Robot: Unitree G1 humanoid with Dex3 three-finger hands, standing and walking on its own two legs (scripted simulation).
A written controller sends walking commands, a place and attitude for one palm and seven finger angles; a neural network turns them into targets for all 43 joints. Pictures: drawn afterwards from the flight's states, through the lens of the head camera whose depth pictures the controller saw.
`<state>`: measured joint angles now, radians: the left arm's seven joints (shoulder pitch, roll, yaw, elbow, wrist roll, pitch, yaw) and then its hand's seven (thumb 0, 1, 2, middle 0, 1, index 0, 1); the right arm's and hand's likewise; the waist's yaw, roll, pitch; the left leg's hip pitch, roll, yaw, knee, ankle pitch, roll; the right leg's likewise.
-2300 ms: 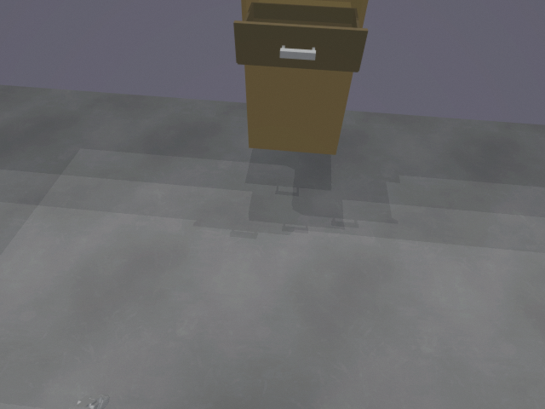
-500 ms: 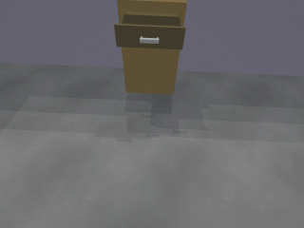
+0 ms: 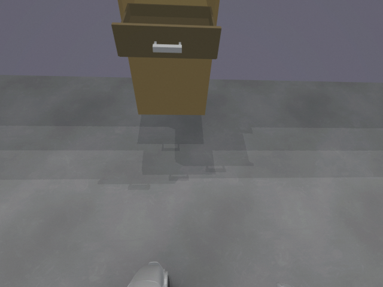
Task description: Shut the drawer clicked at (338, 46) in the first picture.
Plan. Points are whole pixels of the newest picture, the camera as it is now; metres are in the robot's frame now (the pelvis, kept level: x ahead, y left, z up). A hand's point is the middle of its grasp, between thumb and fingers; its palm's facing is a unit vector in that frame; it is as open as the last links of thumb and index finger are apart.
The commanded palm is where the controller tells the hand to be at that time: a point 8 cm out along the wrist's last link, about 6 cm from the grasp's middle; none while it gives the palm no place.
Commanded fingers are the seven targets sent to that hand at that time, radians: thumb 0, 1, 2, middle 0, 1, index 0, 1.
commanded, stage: walk to a spot facing it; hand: left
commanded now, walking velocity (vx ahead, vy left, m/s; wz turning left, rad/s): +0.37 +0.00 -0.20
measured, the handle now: (167, 46) +1.01 +0.21 -0.04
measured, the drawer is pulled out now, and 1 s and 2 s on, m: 0.29 0.29 0.29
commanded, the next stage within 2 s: turn to face it in 0.78 s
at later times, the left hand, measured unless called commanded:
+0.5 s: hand (146, 199) +0.35 +0.16 -0.15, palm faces -0.21 -0.96 -0.19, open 7.4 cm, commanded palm none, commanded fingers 0.00 0.90 0.90 -0.20 -0.30 -0.20 -0.30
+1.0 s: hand (149, 186) +0.41 +0.17 -0.19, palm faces -0.12 -0.98 -0.15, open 7.3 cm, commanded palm none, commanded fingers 0.00 0.90 0.90 -0.20 -0.30 -0.20 -0.30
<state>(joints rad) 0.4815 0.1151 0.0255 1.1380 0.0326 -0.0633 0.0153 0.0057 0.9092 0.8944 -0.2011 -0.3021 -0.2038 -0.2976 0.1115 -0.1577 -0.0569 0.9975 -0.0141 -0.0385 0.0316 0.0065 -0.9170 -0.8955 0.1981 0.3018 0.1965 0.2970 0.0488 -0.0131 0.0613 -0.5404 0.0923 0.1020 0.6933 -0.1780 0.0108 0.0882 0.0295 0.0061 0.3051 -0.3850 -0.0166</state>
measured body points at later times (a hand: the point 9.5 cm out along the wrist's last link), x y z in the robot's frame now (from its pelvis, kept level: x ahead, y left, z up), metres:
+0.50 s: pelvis +0.21 +0.01 +0.01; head +0.22 +0.00 +0.46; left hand +0.36 +0.21 -0.13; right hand +0.09 -0.20 -0.15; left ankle +0.15 +0.12 -0.73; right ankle +0.29 -0.13 -0.71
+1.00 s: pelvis +0.41 -0.01 -0.01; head +0.43 +0.02 +0.44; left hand +0.42 +0.23 -0.18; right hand +0.44 -0.27 -0.13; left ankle +0.49 +0.06 -0.73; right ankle +0.30 -0.12 -0.70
